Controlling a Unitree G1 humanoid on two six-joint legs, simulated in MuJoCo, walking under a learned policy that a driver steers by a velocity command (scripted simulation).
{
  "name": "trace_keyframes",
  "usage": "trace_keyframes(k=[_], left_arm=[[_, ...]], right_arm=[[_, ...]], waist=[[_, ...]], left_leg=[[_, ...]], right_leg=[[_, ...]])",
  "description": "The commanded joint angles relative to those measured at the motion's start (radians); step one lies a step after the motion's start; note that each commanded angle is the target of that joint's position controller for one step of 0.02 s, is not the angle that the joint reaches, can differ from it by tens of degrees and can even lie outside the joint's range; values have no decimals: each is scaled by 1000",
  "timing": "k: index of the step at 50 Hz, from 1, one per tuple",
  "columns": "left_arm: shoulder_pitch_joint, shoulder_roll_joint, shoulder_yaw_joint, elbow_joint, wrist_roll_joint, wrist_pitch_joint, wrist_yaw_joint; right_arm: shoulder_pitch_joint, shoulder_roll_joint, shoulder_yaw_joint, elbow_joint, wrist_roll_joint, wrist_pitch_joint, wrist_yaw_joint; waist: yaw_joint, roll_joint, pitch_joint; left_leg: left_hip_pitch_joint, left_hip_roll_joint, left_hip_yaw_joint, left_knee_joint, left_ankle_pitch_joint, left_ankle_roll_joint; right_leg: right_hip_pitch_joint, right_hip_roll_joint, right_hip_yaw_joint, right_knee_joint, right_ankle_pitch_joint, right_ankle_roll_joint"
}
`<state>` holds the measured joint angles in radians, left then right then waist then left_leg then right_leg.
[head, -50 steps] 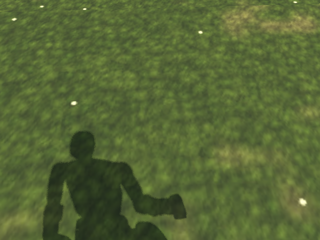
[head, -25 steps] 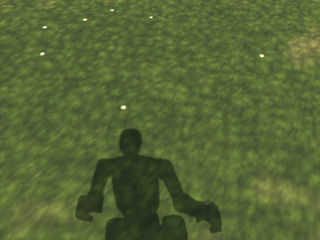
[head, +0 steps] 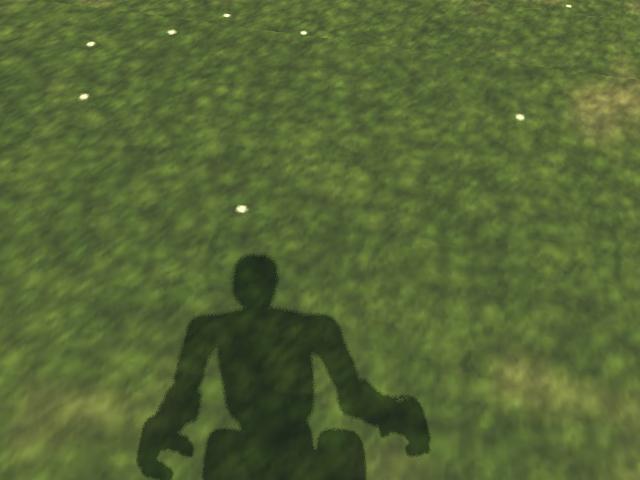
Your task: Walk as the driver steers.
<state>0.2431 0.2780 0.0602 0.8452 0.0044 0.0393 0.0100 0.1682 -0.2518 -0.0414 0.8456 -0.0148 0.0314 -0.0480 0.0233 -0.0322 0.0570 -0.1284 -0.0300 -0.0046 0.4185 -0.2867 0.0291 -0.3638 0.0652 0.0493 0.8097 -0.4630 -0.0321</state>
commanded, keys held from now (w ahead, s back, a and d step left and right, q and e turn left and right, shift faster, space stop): e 0.46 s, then no key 0.10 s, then q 0.08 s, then w+q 0.36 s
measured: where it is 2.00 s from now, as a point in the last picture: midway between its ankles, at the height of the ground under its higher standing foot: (382, 422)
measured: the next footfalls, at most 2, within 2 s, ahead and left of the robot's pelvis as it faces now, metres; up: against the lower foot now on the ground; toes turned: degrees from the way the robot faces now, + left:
right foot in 0.24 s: +0.01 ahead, -0.12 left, +0.00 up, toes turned -9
left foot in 0.74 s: +0.05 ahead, +0.05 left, +0.00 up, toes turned -20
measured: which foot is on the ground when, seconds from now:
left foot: down 0.00-0.24, up 0.26-0.72, down 0.74-1.00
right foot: up 0.00-0.22, down 0.24-0.76, up 0.78-1.00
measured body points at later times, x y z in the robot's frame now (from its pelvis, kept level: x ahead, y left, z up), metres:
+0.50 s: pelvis -0.02 -0.05 +0.00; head +0.01 -0.08 +0.45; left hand +0.15 +0.20 -0.10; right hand +0.01 -0.35 -0.13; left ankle +0.02 +0.10 -0.68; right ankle -0.02 -0.11 -0.74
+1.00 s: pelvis +0.06 -0.05 +0.01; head +0.09 -0.04 +0.46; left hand +0.27 +0.18 -0.11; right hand -0.03 -0.31 -0.12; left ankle +0.01 +0.07 -0.74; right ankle +0.09 -0.19 -0.70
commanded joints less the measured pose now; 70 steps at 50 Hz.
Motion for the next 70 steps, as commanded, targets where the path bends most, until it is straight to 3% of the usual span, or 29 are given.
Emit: trace_keyframes(k=[1,3,7,10,11,12,13,14,16,19,28,32,36,37,38,39,40,42,46,52,56,57,58,59,60,61,62,65,70], left_arm=[[-9,99,36,-59,9,15,-11],[-16,83,30,-60,9,21,-29],[-65,76,20,-101,-1,26,-46],[-26,81,23,-104,1,21,-45],[0,90,26,-98,8,10,-38],[31,162,43,-99,22,-6,-27],[72,326,78,-112,13,-15,-29],[140,288,78,-87,1,-16,-30],[5,188,50,-108,2,-5,-16],[-50,155,38,-129,-2,1,-10],[15,166,37,-110,17,-4,-6],[-29,112,3,-94,29,-11,2],[-9,145,3,-50,28,-3,6],[-27,123,-4,-57,29,-9,7],[-68,78,-17,-81,28,-21,6],[-139,83,-17,-119,21,-35,1],[-181,139,-3,-131,42,-50,2],[-142,130,-3,-107,31,-73,-18],[-182,85,-11,-117,38,-83,-45],[-330,70,-26,-187,22,-84,-49],[-160,105,-13,-154,9,-98,-29],[-49,145,3,-121,18,-108,-12],[104,233,28,-105,38,-118,8],[173,332,47,-100,49,-107,15],[114,272,39,-97,45,-97,14],[39,180,17,-119,37,-99,10],[1,126,4,-121,36,-105,6],[39,85,-10,-91,29,-128,3],[122,69,-9,-46,16,-147,-4]], right_arm=[[-19,-124,-22,-53,-9,-10,-8],[-15,-142,-26,-52,-13,-10,-7],[9,-189,-41,-42,-12,-11,8],[-11,-211,-51,-44,-5,-9,18],[-3,-206,-52,-39,-5,-10,20],[34,-177,-47,-41,-10,-10,25],[-19,-91,-20,-118,-9,-1,20],[-56,-126,-23,-113,-13,12,6],[-45,-144,-30,-89,7,11,16],[1,-154,-34,-69,-16,6,31],[-33,-130,-24,-88,-4,15,25],[0,-100,-8,-59,5,11,25],[60,-87,5,-22,-9,-13,33],[88,-94,6,-12,-11,-24,31],[172,-127,5,6,-20,-39,26],[223,-238,-26,33,-8,-44,32],[240,-234,-35,48,-12,-49,43],[190,-187,-30,40,-3,-62,52],[232,-145,-34,62,7,-78,43],[313,-168,-59,74,-4,-78,42],[219,-205,-76,33,-1,-81,43],[208,-200,-75,25,4,-88,47],[194,-148,-62,-2,16,-99,55],[232,-56,-40,-55,35,-99,55],[257,-118,-46,-29,7,-81,49],[227,-129,-51,-16,-5,-76,58],[194,-109,-47,-12,-5,-75,69],[151,-98,-47,-24,-22,-51,94],[-12,-68,-30,-95,-22,-33,123]], waist=[[-5,163,-9],[-20,198,-12],[-51,214,-42],[-20,191,-59],[2,141,-67],[12,-54,-84],[20,-299,-84],[62,-151,-127],[-6,-47,-22],[-27,-72,-63],[15,-76,-70],[5,-68,-87],[-29,-50,-22],[-47,-8,8],[-75,113,14],[-92,260,64],[-98,187,134],[-50,138,97],[-58,142,27],[-113,162,26],[-7,154,-27],[45,104,-80],[114,-40,-196],[98,-305,-300],[35,-195,-197],[10,-67,-84],[-3,-17,-26],[-15,-86,-25],[-10,-62,-15]], left_leg=[[26,300,-131,-100,598,186],[54,260,-75,-83,571,164],[56,291,-50,-36,560,158],[13,295,-21,59,488,119],[-47,272,14,141,376,73],[-174,197,93,353,142,6],[-432,-4,122,539,-370,-55],[-412,20,-24,686,-389,-44],[-421,66,-53,695,-211,-33],[-374,50,-34,655,-98,-49],[-357,31,-36,453,-94,-67],[-177,31,-19,290,-95,-40],[28,-25,30,50,-88,24],[70,7,-47,-21,-146,53],[118,157,-278,-149,-288,100],[111,314,-611,-305,-471,203],[81,363,-686,-328,-434,244],[95,283,-566,-309,-317,223],[125,180,-404,-281,-27,202],[80,169,-400,-207,132,202],[-88,147,-411,-81,284,124],[-158,93,-375,52,317,94],[-250,9,-270,327,198,61],[-469,-126,-137,583,-269,37],[-529,-31,-130,733,-234,50],[-531,14,-124,757,-138,61],[-511,50,-109,735,-64,55],[-492,73,-69,719,1,34],[-625,80,-31,679,113,16]], right_leg=[[-117,-43,-12,213,-51,21],[-109,-41,-46,146,-13,45],[-2,-51,-94,-49,7,34],[110,-30,-139,-228,109,4],[195,-20,-115,-346,224,-10],[300,-141,108,-486,341,-45],[346,-433,513,-523,728,-210],[328,-441,511,-517,703,-292],[229,-316,342,-524,504,-238],[237,-222,263,-518,537,-188],[242,-225,339,-521,402,-205],[177,-218,293,-513,429,-180],[24,-191,312,-541,-186,-156],[-36,-167,291,-489,-228,-134],[-114,-104,190,-307,-168,-99],[-269,42,-21,-131,-41,-53],[-326,-6,-6,-30,-23,-37],[-303,-45,13,37,79,-6],[-285,-61,-38,51,199,49],[-227,-55,-58,-134,212,78],[153,-18,-60,-315,265,47],[336,-33,-39,-353,266,26],[527,-227,151,-432,63,-16],[657,-486,609,-598,-234,-90],[527,-496,690,-621,-311,-120],[412,-456,555,-614,-231,-114],[337,-401,392,-616,-25,-106],[310,-316,147,-618,343,-83],[366,-320,-21,-627,646,-100]])
Over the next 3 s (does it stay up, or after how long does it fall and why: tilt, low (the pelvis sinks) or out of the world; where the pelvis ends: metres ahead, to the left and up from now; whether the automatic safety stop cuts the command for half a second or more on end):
stays up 1.13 -0.13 0.01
